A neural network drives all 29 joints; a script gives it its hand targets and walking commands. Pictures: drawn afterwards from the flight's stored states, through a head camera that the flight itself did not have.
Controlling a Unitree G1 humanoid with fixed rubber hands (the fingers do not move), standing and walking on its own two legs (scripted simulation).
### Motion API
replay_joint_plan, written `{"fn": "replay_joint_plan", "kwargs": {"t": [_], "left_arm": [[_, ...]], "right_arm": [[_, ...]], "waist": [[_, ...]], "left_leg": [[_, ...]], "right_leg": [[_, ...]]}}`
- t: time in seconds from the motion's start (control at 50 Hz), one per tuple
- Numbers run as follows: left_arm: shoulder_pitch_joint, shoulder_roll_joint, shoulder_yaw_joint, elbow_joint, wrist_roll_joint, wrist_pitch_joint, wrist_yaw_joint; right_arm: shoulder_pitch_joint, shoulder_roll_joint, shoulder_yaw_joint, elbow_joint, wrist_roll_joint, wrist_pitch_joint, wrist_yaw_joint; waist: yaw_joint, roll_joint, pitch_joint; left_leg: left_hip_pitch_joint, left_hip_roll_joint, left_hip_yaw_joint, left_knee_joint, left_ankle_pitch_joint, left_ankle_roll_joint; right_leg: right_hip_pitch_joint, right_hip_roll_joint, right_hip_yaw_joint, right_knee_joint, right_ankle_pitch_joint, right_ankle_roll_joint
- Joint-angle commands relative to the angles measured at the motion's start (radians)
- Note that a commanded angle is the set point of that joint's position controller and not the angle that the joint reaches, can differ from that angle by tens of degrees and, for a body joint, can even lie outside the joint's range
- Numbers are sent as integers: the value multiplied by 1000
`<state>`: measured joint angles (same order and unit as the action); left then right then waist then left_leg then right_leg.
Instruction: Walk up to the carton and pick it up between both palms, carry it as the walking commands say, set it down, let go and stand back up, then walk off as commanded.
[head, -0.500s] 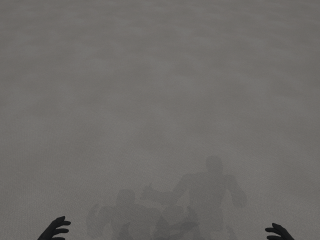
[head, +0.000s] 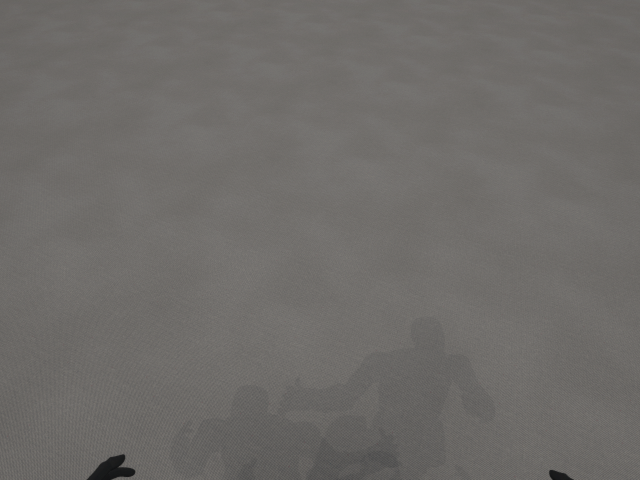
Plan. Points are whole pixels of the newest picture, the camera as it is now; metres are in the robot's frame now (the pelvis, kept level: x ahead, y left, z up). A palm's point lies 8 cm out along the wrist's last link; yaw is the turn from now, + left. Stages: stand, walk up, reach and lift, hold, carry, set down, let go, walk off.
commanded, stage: stand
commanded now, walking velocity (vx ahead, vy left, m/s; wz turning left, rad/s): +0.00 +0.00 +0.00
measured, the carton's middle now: out of the picture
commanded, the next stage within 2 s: walk up in 0.60 s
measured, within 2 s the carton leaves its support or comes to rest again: neither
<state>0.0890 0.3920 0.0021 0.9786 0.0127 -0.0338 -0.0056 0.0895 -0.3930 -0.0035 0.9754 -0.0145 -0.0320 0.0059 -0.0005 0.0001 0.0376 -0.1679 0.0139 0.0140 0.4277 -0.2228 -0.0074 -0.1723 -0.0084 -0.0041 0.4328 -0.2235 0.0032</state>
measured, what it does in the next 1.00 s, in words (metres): stands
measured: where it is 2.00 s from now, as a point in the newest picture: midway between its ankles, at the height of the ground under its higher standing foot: outside the picture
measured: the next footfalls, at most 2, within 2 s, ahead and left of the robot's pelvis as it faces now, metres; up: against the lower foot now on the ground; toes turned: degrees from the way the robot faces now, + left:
left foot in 1.24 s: +0.06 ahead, +0.11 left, +0.00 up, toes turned -9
right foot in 1.60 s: -0.05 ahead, -0.11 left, +0.00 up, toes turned -31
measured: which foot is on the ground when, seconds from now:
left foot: down 0.00-0.94, up 0.96-1.00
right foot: down 0.00-1.00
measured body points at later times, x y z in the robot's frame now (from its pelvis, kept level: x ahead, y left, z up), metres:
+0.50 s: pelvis +0.00 +0.00 +0.00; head +0.00 +0.00 +0.45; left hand +0.11 +0.32 -0.11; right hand +0.11 -0.32 -0.11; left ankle +0.01 +0.12 -0.74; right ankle +0.01 -0.12 -0.74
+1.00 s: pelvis +0.00 -0.02 -0.01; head +0.04 -0.03 +0.43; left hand +0.10 +0.27 -0.14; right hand +0.08 -0.33 -0.14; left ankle +0.00 +0.12 -0.72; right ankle +0.01 -0.13 -0.74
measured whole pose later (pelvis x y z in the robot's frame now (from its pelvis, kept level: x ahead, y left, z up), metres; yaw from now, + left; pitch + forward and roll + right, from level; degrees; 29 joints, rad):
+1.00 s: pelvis +0.00 -0.02 -0.01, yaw -7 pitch +0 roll +0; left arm 0.17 0.33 0.07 0.95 0.01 0.05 -0.03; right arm 0.10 -0.34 -0.05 0.94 -0.03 0.04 -0.03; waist 0.02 0.02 0.09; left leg -0.34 0.06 0.05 0.79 -0.48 -0.05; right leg -0.33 0.01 0.00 0.60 -0.27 -0.02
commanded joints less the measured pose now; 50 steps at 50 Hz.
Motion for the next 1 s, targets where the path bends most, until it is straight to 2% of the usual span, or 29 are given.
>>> {"fn": "replay_joint_plan", "kwargs": {"t": [0.0,0.28,0.76,0.78,0.8,0.82,0.84,0.86,0.88,0.9,0.92,0.94,0.96,0.98], "left_arm": [[-46,170,33,-30,0,-10,4],[-50,174,33,19,-1,-3,7],[-46,177,34,36,-2,3,10],[-64,109,90,-35,-28,61,-33],[-29,78,72,-52,-14,67,-38],[-10,71,83,-47,-8,73,-37],[5,72,85,-58,-11,77,-35],[16,61,86,-63,-10,75,-29],[67,56,90,-59,-12,79,-32],[79,68,93,-62,-10,79,-33],[99,106,100,-67,-1,76,-30],[143,198,116,-67,10,73,-22],[175,203,115,-69,3,71,-12],[144,183,113,-83,0,72,-2]], "right_arm": [[-46,-168,-33,-29,1,-10,-4],[-47,-171,-33,20,1,-5,-6],[-43,-177,-35,36,2,2,-9],[173,-174,-73,78,-44,60,-63],[53,-187,-79,37,-30,66,-48],[31,-143,-83,-13,-29,64,-46],[25,-141,-84,-27,-29,61,-47],[22,-136,-84,-35,-33,63,-45],[19,-128,-85,-51,-35,63,-43],[-1,-121,-82,-60,-33,63,-40],[-8,-85,-73,-78,-28,65,-36],[-39,-40,-59,-119,-22,66,-33],[-64,-38,-71,-129,-7,71,-39],[-31,-49,-72,-121,-4,65,-38]], "waist": [[0,-1,-59],[1,-1,-52],[1,0,-56],[-61,-11,-12],[-29,147,61],[-11,170,18],[-5,176,-5],[-2,165,-32],[11,149,-56],[28,131,-59],[35,0,-52],[60,-262,-53],[62,-229,-75],[38,-161,-96]], "left_leg": [[16,104,-94,-93,100,40],[31,111,-95,-128,95,35],[52,116,-93,-140,139,33],[54,263,-297,-169,-293,59],[53,285,-175,-117,-49,70],[-14,290,-135,-64,165,90],[-33,295,-102,-19,309,92],[-33,293,-67,14,347,85],[-72,293,-45,30,273,75],[-118,254,-23,73,170,51],[-182,166,56,201,27,14],[-320,12,123,402,-265,-46],[-370,23,8,538,-413,-48],[-367,53,-17,574,-388,-51]], "right_leg": [[12,-107,97,-94,111,-38],[26,-113,98,-131,104,-32],[47,-118,94,-142,147,-29],[-152,-57,-5,121,-131,-7],[-264,-37,28,196,76,3],[-221,-36,30,266,-87,0],[-183,-29,23,267,-156,1],[-157,-26,3,222,-149,2],[-105,-28,-14,188,-105,-5],[-52,-34,4,124,-25,-16],[-14,-120,111,8,111,-51],[15,-306,430,-121,327,-155],[32,-368,532,-130,488,-236],[63,-345,470,-87,524,-231]]}}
